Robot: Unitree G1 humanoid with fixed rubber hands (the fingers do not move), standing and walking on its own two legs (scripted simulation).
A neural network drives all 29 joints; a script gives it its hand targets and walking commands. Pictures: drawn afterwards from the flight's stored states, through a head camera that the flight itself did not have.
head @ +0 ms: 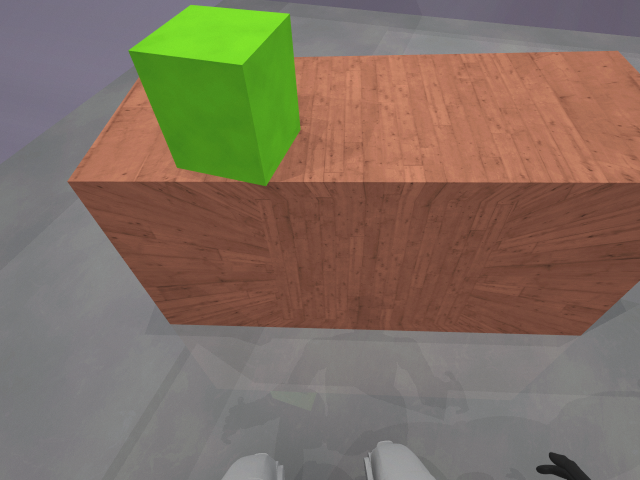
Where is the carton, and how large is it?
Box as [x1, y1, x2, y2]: [128, 5, 300, 185]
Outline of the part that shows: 190,5 128,50 176,166 185,169 266,185 300,129 289,14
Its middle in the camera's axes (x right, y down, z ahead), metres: -0.18 -0.28 +0.77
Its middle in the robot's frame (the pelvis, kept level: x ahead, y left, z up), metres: +0.78 +0.18 +0.06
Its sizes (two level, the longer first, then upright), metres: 0.210 0.200 0.250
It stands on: a pedestal, 0.65 m high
